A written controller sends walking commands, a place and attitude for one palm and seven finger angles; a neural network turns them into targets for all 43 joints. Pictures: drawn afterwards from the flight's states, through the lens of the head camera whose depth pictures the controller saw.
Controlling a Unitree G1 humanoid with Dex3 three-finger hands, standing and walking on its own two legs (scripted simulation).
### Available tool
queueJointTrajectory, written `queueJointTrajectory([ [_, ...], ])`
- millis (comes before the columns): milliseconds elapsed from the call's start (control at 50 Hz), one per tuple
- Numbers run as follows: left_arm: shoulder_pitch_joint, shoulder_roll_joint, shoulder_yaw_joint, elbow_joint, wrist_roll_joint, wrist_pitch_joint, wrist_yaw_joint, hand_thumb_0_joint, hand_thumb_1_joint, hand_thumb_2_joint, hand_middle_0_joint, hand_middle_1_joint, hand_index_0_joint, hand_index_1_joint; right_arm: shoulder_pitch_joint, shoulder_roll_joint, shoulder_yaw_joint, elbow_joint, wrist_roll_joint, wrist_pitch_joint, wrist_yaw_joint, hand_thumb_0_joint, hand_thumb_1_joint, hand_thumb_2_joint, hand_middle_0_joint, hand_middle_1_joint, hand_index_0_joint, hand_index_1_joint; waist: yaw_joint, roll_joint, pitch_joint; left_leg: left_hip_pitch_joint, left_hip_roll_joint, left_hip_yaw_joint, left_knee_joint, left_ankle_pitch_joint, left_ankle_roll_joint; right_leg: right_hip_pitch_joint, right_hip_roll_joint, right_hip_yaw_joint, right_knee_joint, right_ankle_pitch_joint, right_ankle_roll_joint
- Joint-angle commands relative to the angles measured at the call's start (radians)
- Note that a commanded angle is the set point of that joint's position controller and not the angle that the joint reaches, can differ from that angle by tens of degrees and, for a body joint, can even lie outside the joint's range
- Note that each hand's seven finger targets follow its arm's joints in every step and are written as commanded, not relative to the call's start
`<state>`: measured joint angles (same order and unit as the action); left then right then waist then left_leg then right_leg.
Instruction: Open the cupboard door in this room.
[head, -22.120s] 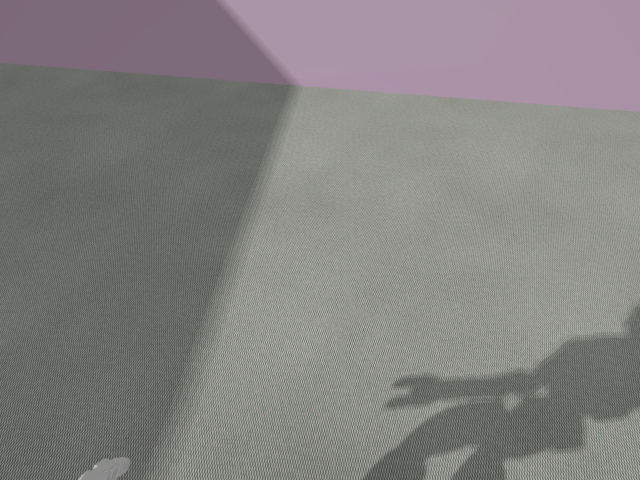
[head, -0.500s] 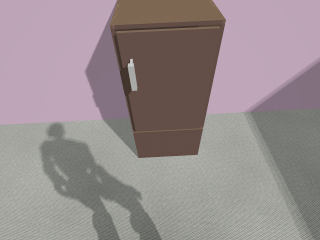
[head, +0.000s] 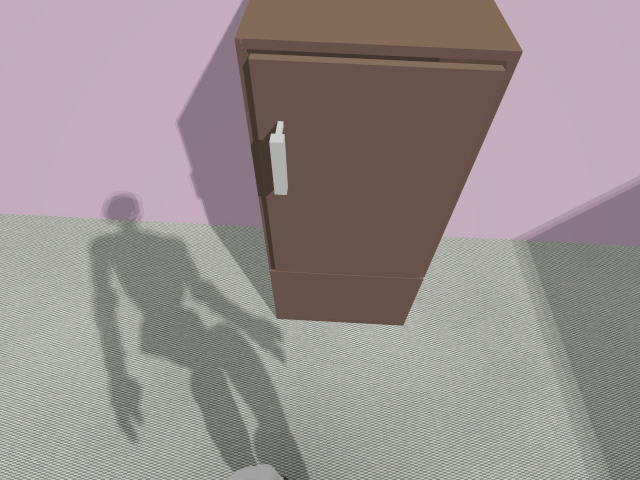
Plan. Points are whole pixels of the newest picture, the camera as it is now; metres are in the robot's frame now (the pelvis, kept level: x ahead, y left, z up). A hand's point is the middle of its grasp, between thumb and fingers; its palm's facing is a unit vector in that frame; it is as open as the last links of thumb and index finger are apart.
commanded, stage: take the last steps up to it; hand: left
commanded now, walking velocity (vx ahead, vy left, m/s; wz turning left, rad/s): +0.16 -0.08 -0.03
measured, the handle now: (280, 158) +0.62 +0.14 +0.00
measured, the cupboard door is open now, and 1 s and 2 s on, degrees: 0 0 0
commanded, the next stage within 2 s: come to a stop and stand still in 0.06 s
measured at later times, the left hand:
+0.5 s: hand (230, 446) +0.18 +0.15 -0.15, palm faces +0.00 -0.96 -0.27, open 7.4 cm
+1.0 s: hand out of the picture +0.05 +0.20 -0.16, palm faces +0.05 -0.97 -0.24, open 7.4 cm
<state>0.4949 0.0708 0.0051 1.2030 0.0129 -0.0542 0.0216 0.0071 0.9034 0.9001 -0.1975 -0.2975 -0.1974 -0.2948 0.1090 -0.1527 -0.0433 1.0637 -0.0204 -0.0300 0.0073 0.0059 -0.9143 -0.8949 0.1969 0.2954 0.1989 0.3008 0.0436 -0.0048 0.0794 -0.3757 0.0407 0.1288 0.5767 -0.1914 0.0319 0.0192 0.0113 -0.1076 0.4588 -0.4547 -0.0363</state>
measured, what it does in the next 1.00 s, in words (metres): steps on the spot: right foot, then left foot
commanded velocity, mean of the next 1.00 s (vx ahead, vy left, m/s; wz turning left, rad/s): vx -0.01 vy -0.01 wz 0.00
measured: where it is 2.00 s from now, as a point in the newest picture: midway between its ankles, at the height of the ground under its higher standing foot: outside the picture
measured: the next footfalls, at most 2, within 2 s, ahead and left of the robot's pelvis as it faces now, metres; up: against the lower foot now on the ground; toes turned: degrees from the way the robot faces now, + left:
right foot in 0.36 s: +0.19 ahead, -0.17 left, +0.00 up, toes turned -8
left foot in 0.72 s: +0.09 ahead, +0.11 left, +0.00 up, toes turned +2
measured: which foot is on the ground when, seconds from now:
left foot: down 0.00-0.38, up 0.40-0.70, down 0.72-1.00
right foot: down 0.00-0.00, up 0.02-0.34, down 0.36-0.76, up 0.78-0.90, down 0.92-1.00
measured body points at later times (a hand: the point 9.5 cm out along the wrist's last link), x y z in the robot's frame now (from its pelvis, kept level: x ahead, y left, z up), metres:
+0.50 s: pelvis +0.09 -0.04 +0.00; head +0.13 -0.07 +0.45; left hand +0.18 +0.20 -0.13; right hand +0.11 -0.28 -0.17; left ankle +0.05 +0.09 -0.68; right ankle +0.16 -0.17 -0.73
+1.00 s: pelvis +0.04 +0.01 +0.00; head +0.01 -0.01 +0.45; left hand +0.05 +0.25 -0.14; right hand +0.11 -0.23 -0.15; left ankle +0.05 +0.11 -0.72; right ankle +0.10 -0.09 -0.73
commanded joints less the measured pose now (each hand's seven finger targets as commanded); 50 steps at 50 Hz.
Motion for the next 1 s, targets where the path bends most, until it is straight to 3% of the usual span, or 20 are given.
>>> queueJointTrajectory([
  [0, 0.042, 0.103, 0.018, -0.075, -0.006, -0.018, 0.005, 0.000, 0.900, 0.900, -0.200, -0.300, -0.200, -0.300, 0.410, -0.239, -0.046, 0.062, -0.001, -0.021, -0.041, 0.000, -0.900, -0.900, 0.200, 0.300, 0.200, 0.300, -0.150, 0.216, -0.275, 0.621, 0.434, -0.509, -0.197, 0.475, 0.231, -0.527, -0.011, 0.052, 0.718, -0.132, -0.004],
  [80, -0.089, 0.097, 0.038, -0.102, 0.011, 0.018, -0.016, 0.000, 0.900, 0.900, -0.200, -0.300, -0.200, -0.300, 0.189, -0.110, -0.018, -0.003, -0.002, -0.028, -0.037, 0.000, -0.900, -0.900, 0.200, 0.300, 0.200, 0.300, -0.060, 0.074, 0.022, 0.158, 0.329, -0.319, -0.367, 0.094, 0.163, -0.537, -0.132, 0.106, 0.727, 0.028, 0.024],
  [120, -0.052, 0.075, 0.045, -0.107, 0.014, 0.035, -0.020, 0.000, 0.900, 0.900, -0.200, -0.300, -0.200, -0.300, 0.160, -0.081, -0.020, -0.027, -0.004, -0.033, -0.032, 0.000, -0.900, -0.900, 0.200, 0.300, 0.200, 0.300, -0.032, 0.101, -0.010, 0.086, 0.261, -0.192, -0.376, 0.082, 0.128, -0.465, -0.135, 0.080, 0.636, 0.097, 0.037],
  [240, -0.131, 0.091, 0.030, -0.148, 0.007, 0.058, -0.006, 0.000, 0.900, 0.900, -0.200, -0.300, -0.200, -0.300, 0.114, -0.105, -0.015, -0.046, -0.001, -0.017, -0.037, 0.000, -0.900, -0.900, 0.200, 0.300, 0.200, 0.300, -0.018, 0.148, -0.020, 0.103, 0.215, -0.084, -0.278, 0.413, 0.107, -0.341, -0.108, 0.034, 0.276, 0.213, 0.079],
  [320, -0.118, 0.207, 0.045, -0.164, 0.011, 0.046, 0.002, 0.000, 0.900, 0.900, -0.200, -0.300, -0.200, -0.300, 0.118, -0.119, -0.031, -0.033, 0.008, 0.014, -0.033, 0.000, -0.900, -0.900, 0.200, 0.300, 0.200, 0.300, 0.004, 0.068, -0.047, 0.125, 0.133, -0.062, -0.095, 0.229, 0.007, -0.199, -0.132, 0.056, -0.012, 0.505, 0.073],
  [360, -0.164, 0.317, 0.059, -0.191, 0.015, 0.040, 0.006, 0.000, 0.900, 0.900, -0.200, -0.300, -0.200, -0.300, 0.200, -0.076, -0.030, -0.036, 0.016, 0.035, -0.019, 0.000, -0.900, -0.900, 0.200, 0.300, 0.200, 0.300, -0.033, -0.116, -0.069, 0.043, -0.007, -0.015, 0.085, -0.196, -0.050, -0.154, -0.352, 0.234, -0.015, 0.961, -0.040],
  [380, -0.158, 0.348, 0.071, -0.196, 0.012, 0.039, 0.007, 0.000, 0.900, 0.900, -0.200, -0.300, -0.200, -0.300, 0.191, -0.070, -0.034, -0.044, 0.016, 0.057, -0.028, 0.000, -0.900, -0.900, 0.200, 0.300, 0.200, 0.300, -0.013, -0.231, -0.122, 0.047, -0.025, -0.027, 0.237, -0.395, -0.061, -0.159, -0.430, 0.309, -0.063, 1.038, -0.124],
  [400, -0.161, 0.346, 0.075, -0.198, 0.010, 0.041, 0.012, 0.000, 0.900, 0.900, -0.200, -0.300, -0.200, -0.300, 0.164, -0.092, -0.037, -0.055, 0.014, 0.067, -0.032, 0.000, -0.900, -0.900, 0.200, 0.300, 0.200, 0.300, 0.012, -0.291, -0.139, 0.031, -0.025, -0.094, 0.369, -0.457, -0.055, -0.179, -0.449, 0.347, -0.077, 1.053, -0.167],
  [420, -0.196, 0.331, 0.077, -0.204, 0.012, 0.047, 0.017, 0.000, 0.900, 0.900, -0.200, -0.300, -0.200, -0.300, 0.156, -0.106, -0.040, -0.055, 0.015, 0.069, -0.033, 0.000, -0.900, -0.900, 0.200, 0.300, 0.200, 0.300, 0.003, -0.244, -0.134, -0.018, -0.029, -0.134, 0.472, -0.430, -0.055, -0.146, -0.438, 0.334, -0.056, 1.069, -0.189],
  [480, -0.257, 0.324, 0.089, -0.244, 0.015, 0.058, 0.032, 0.000, 0.900, 0.900, -0.200, -0.300, -0.200, -0.300, 0.137, -0.109, -0.040, -0.065, 0.011, 0.078, -0.024, 0.000, -0.900, -0.900, 0.200, 0.300, 0.200, 0.300, -0.001, -0.157, -0.173, -0.066, -0.023, -0.165, 0.552, -0.351, -0.069, -0.123, -0.404, 0.245, -0.029, 0.967, -0.161],
  [620, -0.306, 0.328, 0.095, -0.270, 0.028, 0.070, 0.020, 0.000, 0.900, 0.900, -0.200, -0.300, -0.200, -0.300, 0.167, -0.090, -0.027, -0.085, 0.013, 0.066, -0.009, 0.000, -0.900, -0.900, 0.200, 0.300, 0.200, 0.300, -0.018, -0.243, -0.160, 0.069, -0.032, -0.092, 0.212, -0.276, -0.065, -0.241, -0.323, 0.231, -0.124, 0.415, -0.110],
  [640, -0.310, 0.333, 0.079, -0.288, 0.026, 0.050, 0.067, 0.000, 0.900, 0.900, -0.200, -0.300, -0.200, -0.300, 0.265, -0.153, -0.035, -0.141, 0.023, 0.024, -0.014, 0.000, -0.900, -0.900, 0.200, 0.300, 0.200, 0.300, -0.121, -0.093, -0.388, 0.122, -0.034, -0.067, -0.012, -0.265, -0.079, -0.006, -0.322, 0.268, 0.109, 0.927, -0.080],
  [660, -0.316, 0.302, 0.064, -0.302, 0.006, 0.057, 0.066, 0.000, 0.900, 0.900, -0.200, -0.300, -0.200, -0.300, 0.263, -0.128, -0.016, -0.150, 0.028, 0.010, -0.014, 0.000, -0.900, -0.900, 0.200, 0.300, 0.200, 0.300, -0.107, 0.013, -0.345, 0.159, -0.015, -0.037, -0.172, -0.015, -0.080, -0.039, -0.268, 0.132, 0.182, 0.797, -0.050],
  [700, -0.216, 0.186, 0.036, -0.303, 0.000, 0.084, 0.039, 0.000, 0.900, 0.900, -0.200, -0.300, -0.200, -0.300, 0.198, -0.236, -0.022, -0.207, -0.008, 0.012, -0.028, 0.000, -0.900, -0.900, 0.200, 0.300, 0.200, 0.300, -0.039, 0.334, -0.201, 0.157, 0.226, -0.331, -0.209, 0.344, 0.017, -0.358, -0.099, 0.041, 0.255, 0.045, 0.034],
  [720, -0.222, 0.180, 0.040, -0.304, 0.005, 0.099, 0.026, 0.000, 0.900, 0.900, -0.200, -0.300, -0.200, -0.300, 0.136, -0.240, -0.023, -0.243, -0.018, 0.026, -0.030, 0.000, -0.900, -0.900, 0.200, 0.300, 0.200, 0.300, -0.032, 0.207, -0.102, 0.036, 0.238, -0.298, -0.235, 0.110, 0.075, -0.354, -0.074, 0.047, 0.267, 0.027, 0.030],
  [780, -0.226, 0.185, 0.045, -0.304, 0.025, 0.101, -0.010, 0.000, 0.900, 0.900, -0.200, -0.300, -0.200, -0.300, 0.103, -0.232, -0.022, -0.256, -0.023, 0.033, -0.033, 0.000, -0.900, -0.900, 0.200, 0.300, 0.200, 0.300, -0.041, 0.162, 0.109, -0.170, 0.187, -0.311, -0.337, -0.368, 0.075, -0.364, -0.024, 0.044, 0.347, 0.111, 0.025],
  [880, -0.090, 0.187, 0.054, -0.316, 0.027, 0.074, -0.032, 0.000, 0.900, 0.900, -0.200, -0.300, -0.200, -0.300, 0.127, -0.231, -0.028, -0.253, -0.021, 0.031, -0.039, 0.000, -0.900, -0.900, 0.200, 0.300, 0.200, 0.300, -0.013, 0.063, 0.076, -0.107, 0.175, -0.287, -0.243, -0.454, 0.076, -0.274, -0.014, 0.060, 0.082, 0.125, -0.001],
  [900, -0.070, 0.203, 0.055, -0.317, 0.027, 0.067, -0.030, 0.000, 0.900, 0.900, -0.200, -0.300, -0.200, -0.300, 0.137, -0.207, -0.020, -0.254, -0.015, 0.028, -0.037, 0.000, -0.900, -0.900, 0.200, 0.300, 0.200, 0.300, -0.011, 0.004, 0.069, -0.131, 0.124, -0.241, -0.180, -0.448, 0.058, -0.246, -0.041, 0.127, 0.003, 0.083, -0.018],
  [940, -0.069, 0.267, 0.067, -0.324, 0.021, 0.048, -0.016, 0.000, 0.900, 0.900, -0.200, -0.300, -0.200, -0.300, 0.183, -0.148, -0.004, -0.250, -0.008, 0.031, -0.030, 0.000, -0.900, -0.900, 0.200, 0.300, 0.200, 0.300, -0.027, -0.289, 0.019, -0.127, -0.046, -0.059, 0.125, -0.359, 0.009, -0.299, -0.211, 0.464, -0.243, -0.268, -0.121],
  [980, -0.114, 0.262, 0.073, -0.339, 0.016, 0.043, 0.003, 0.000, 0.900, 0.900, -0.200, -0.300, -0.200, -0.300, 0.203, -0.134, -0.004, -0.232, -0.002, 0.031, -0.027, 0.000, -0.900, -0.900, 0.200, 0.300, 0.200, 0.300, -0.055, -0.191, -0.009, -0.046, -0.037, -0.108, 0.324, -0.291, 0.008, -0.379, -0.281, 0.530, -0.301, -0.176, -0.199],
])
